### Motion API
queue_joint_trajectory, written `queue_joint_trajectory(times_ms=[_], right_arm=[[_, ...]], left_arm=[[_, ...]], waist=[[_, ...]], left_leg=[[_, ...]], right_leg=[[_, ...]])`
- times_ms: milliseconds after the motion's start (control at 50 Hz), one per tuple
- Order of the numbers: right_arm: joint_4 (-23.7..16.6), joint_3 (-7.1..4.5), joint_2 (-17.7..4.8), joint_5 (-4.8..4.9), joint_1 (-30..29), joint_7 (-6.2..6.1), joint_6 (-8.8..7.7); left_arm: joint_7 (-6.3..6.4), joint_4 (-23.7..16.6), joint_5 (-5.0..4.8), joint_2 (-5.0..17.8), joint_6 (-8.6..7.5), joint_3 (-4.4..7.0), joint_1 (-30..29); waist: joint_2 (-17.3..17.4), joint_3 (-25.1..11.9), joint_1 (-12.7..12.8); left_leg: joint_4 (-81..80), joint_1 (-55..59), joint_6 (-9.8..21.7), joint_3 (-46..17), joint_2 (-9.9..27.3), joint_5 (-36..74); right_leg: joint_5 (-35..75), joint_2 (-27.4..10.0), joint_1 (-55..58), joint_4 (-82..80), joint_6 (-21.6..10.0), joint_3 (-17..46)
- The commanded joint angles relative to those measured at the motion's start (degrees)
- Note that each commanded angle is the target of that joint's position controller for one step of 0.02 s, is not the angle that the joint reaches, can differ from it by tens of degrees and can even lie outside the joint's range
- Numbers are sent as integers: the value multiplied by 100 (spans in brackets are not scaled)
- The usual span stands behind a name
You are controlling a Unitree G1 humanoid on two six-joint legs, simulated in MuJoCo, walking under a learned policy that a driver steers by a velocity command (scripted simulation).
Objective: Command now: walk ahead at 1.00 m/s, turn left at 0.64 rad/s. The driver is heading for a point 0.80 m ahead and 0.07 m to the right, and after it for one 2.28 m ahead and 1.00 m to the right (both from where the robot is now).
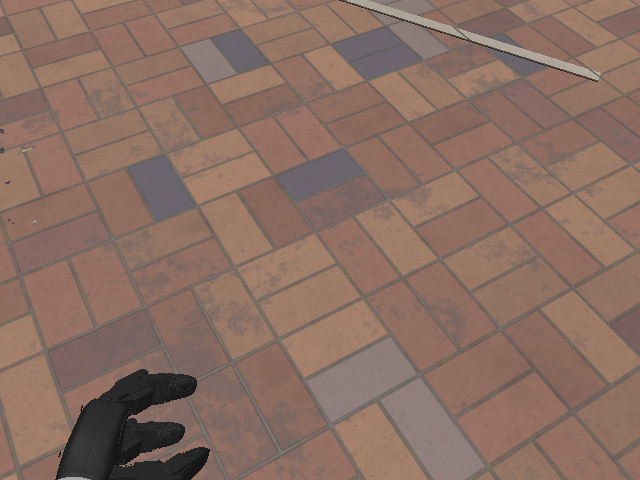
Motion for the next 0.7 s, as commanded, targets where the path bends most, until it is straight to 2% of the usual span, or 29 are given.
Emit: queue_joint_trajectory(times_ms=[20,40,60,80,100,120,140,160,180,220,240,280,320,360,400,420,460,480,500,520,540,560,580,600,620,640,660,680,700], right_arm=[[-183,-203,-879,-3,81,-66,-108],[-163,-226,-1040,-39,47,-93,-120],[-166,-260,-1252,-121,-97,-95,-119],[-218,-264,-1291,-181,-474,-83,-121],[-355,-121,-732,-235,-621,-97,-168],[-601,112,131,136,415,-15,-192],[-439,155,-341,-38,19,-96,-129],[-516,111,-538,-115,-716,-57,-97],[-646,129,-518,-167,-1155,-3,-93],[-876,218,-264,-272,-1404,135,-12],[-926,266,-148,-284,-1423,168,31],[-1103,334,-102,-313,-1709,207,76],[-1409,403,-162,-331,-2364,245,50],[-1604,497,-136,-303,-2894,330,4],[-1680,588,25,-234,-3242,390,-26],[-1661,581,-24,-227,-3287,375,-23],[-1587,516,-203,-271,-3198,285,-25],[-1510,464,-327,-313,-2919,219,-20],[-1287,371,-516,-331,-2147,143,-13],[-880,280,-650,-346,-977,63,-24],[-611,151,-980,-463,-44,-35,-41],[-606,22,-1434,-613,-75,-89,-62],[-669,-21,-1211,-288,60,-56,-25],[-576,60,-863,-192,-507,-54,-79],[-506,138,-476,-189,-828,-37,-140],[-740,168,-272,46,-1312,23,-234],[-679,194,-153,5,-1585,32,-279],[-646,205,-65,-66,-1685,34,-317],[-630,189,-72,-77,-1833,9,-332]], left_arm=[[32,-320,0,541,-109,174,-171],[76,-192,5,751,-125,274,261],[138,30,-46,1034,-151,412,1075],[230,330,-83,1229,-153,530,2225],[346,572,31,1572,-154,668,3454],[261,695,147,2080,-156,793,3165],[145,548,98,1495,-101,777,2499],[109,544,46,1030,-120,685,2146],[80,718,74,765,-134,627,2145],[94,1117,71,506,-213,525,2426],[86,1263,11,452,-262,504,2566],[73,1416,-99,576,-350,519,2702],[57,1477,-132,704,-400,531,2758],[29,1522,-185,743,-428,530,2742],[14,1654,-237,891,-477,543,3002],[7,1733,-241,975,-477,553,3087],[36,1848,-225,1187,-435,570,3274],[84,1909,-189,1313,-383,584,3355],[148,1951,-136,1433,-298,605,3330],[199,1959,-145,1431,-210,593,3194],[203,1831,-161,1126,-194,519,3181],[145,1610,-348,56,-205,311,3926],[261,1618,-348,826,-188,480,3608],[288,1441,-364,778,-198,475,2924],[268,1447,-314,605,-198,421,2730],[265,1404,-561,745,-255,529,2419],[251,1417,-636,771,-175,576,2477],[242,1420,-596,622,-76,583,2529],[232,1354,-539,482,16,584,2543]], waist=[[332,-102,186],[438,-399,404],[514,-861,868],[504,-1301,1610],[9,-1944,2061],[-2572,-2668,1059],[-1202,-1827,1139],[-286,-1051,1181],[255,-579,1134],[-136,-249,890],[-290,-160,816],[-321,139,713],[-276,418,735],[-233,547,759],[-218,589,883],[-189,600,872],[-352,270,794],[-559,-61,614],[-718,-546,218],[-663,-1034,-312],[-447,-1565,-556],[1333,-2387,232],[423,-2981,-115],[237,-1843,209],[171,-938,399],[199,-842,396],[294,-681,706],[394,-529,867],[405,-392,1005]], left_leg=[[-48,-688,235,-693,1201,4480],[470,-331,128,-708,1311,5420],[1400,-148,25,-644,1356,6033],[2750,-663,-66,-455,1191,5708],[4768,-1719,-95,-125,932,4073],[6579,-3617,-460,367,-19,-384],[6790,-4542,-315,355,505,-86],[6506,-4575,-335,404,785,413],[6152,-4422,-322,465,924,539],[5721,-4299,-341,347,1094,448],[5557,-4345,-358,324,1121,391],[5135,-4754,-435,345,1207,461],[4290,-4916,-523,623,1262,1015],[2957,-4206,-542,1220,1332,1834],[2287,-3288,-423,1637,1255,2444],[2069,-3206,-348,1694,1202,2551],[1802,-2911,-198,1942,860,2205],[1794,-2508,-114,1996,653,1791],[1791,-1683,-17,1939,484,1351],[1413,-524,90,1832,503,1550],[1531,891,244,1027,1368,1372],[1576,2653,1050,-1962,3554,3036],[1231,2524,1208,-2662,3615,4251],[1104,1517,939,-1378,3290,5166],[858,546,722,-711,3033,5486],[518,133,639,-199,2738,5062],[208,-385,522,190,2607,4844],[26,-803,388,496,2522,4939],[-114,-1087,345,748,2503,4999]], right_leg=[[346,583,1749,-720,-245,-559],[-104,770,2159,-711,-342,-576],[-722,874,2849,-630,-459,-559],[-1021,659,4010,-631,-546,-528],[-2878,-248,5324,-349,-641,536],[-4196,-1809,6536,-1826,-1483,4390],[-5106,-1599,5972,-2267,-1577,4789],[-4433,-1333,5145,-2198,-1514,3642],[-3523,-1031,4389,-2232,-1395,2857],[-2786,-650,3708,-2345,-1243,1955],[-2621,-569,3595,-2471,-1207,1753],[-2270,-585,3429,-2805,-1251,1405],[-1564,-467,3200,-3178,-1269,815],[-600,-168,2819,-3503,-1135,88],[522,-270,2687,-3909,-1132,-142],[1094,-301,3042,-3885,-1098,-303],[3456,-346,3958,-3171,-995,-558],[4632,-436,4285,-2475,-938,-635],[5259,-514,4346,-1358,-871,-689],[5089,-378,4052,157,-738,-784],[3169,-98,2939,2013,-670,-762],[-3369,962,704,4726,-431,-621],[-3280,1024,348,5340,-551,193],[-2664,613,184,4827,-552,219],[-2543,458,136,4284,-524,69],[-2702,269,219,4146,-352,265],[-2512,120,512,3899,-309,239],[-2353,74,749,3641,-279,202],[-2285,62,797,3348,-210,138]])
